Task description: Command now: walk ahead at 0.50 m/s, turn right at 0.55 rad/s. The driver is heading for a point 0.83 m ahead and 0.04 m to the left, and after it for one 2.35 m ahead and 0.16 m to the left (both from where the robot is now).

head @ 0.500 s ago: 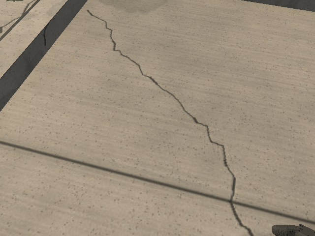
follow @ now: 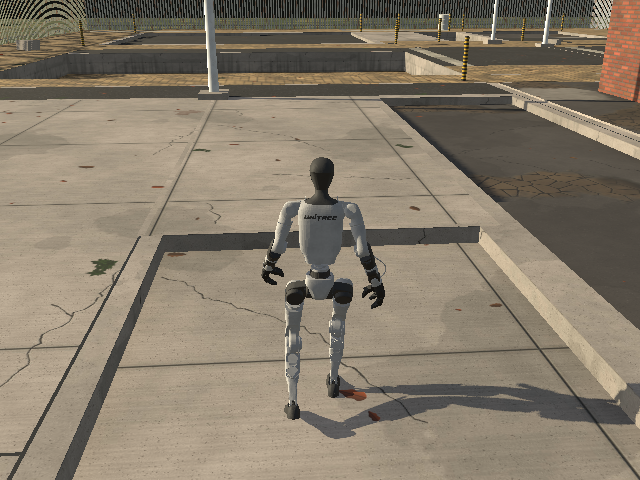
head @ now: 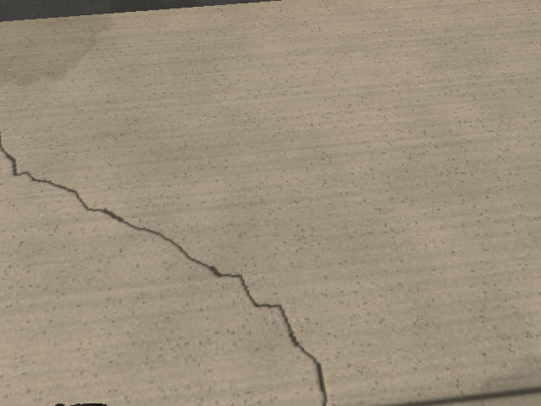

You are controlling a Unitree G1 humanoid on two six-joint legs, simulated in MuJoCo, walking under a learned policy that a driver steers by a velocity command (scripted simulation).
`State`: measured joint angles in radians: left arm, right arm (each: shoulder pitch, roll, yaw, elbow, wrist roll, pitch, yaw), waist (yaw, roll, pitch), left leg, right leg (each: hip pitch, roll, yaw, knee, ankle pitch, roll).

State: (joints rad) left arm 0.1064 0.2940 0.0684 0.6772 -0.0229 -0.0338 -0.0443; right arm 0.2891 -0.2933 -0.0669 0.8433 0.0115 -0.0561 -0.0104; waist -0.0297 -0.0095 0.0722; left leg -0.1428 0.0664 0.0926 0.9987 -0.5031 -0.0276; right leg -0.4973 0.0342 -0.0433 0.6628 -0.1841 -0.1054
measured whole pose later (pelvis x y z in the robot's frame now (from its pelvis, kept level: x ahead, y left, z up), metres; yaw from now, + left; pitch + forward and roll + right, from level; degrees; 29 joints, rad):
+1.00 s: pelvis +0.56 -0.04 +0.02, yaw +3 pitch +2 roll -1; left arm 0.08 0.26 0.04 0.66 0.00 -0.11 -0.01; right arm 0.39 -0.30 -0.06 0.79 0.03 -0.04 -0.02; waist -0.06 0.03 0.00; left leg -0.30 -0.05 -0.13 1.02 -0.47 0.02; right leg -0.37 0.03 0.02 0.50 -0.17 -0.02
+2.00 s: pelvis +0.77 +0.00 +0.02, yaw +7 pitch +2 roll +2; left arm 0.20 0.31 0.08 0.78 -0.02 0.03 0.04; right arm 0.09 -0.29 -0.08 0.71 0.01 0.01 -0.03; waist 0.04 -0.01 0.05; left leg -0.38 -0.06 -0.04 0.74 -0.42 -0.05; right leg -0.31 0.01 0.14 0.51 -0.23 0.01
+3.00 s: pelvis +0.94 +0.02 +0.00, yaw +4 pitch +2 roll -1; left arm 0.35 0.31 0.09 0.84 -0.02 -0.05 0.01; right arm 0.11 -0.29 -0.05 0.74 0.03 -0.04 0.06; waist 0.05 0.00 0.02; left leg -0.51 0.03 0.05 0.60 -0.15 0.08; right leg 0.10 -0.07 -0.18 0.35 -0.45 0.06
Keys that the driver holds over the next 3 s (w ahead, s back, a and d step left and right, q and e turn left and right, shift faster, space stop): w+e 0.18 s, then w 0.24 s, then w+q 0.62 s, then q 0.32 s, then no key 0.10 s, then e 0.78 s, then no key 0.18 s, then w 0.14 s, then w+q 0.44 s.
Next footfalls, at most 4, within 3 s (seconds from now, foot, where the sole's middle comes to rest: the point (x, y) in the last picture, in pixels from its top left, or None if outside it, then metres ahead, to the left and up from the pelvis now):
0.44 left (240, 402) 0.44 0.10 -0.75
0.92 right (338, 311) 0.66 -0.15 -0.75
1.36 left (231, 255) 0.84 0.13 -0.75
1.74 right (317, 248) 0.85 -0.11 -0.75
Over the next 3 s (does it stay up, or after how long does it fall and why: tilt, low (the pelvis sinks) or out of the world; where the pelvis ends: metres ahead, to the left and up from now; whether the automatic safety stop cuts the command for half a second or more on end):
stays up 0.94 0.02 0.00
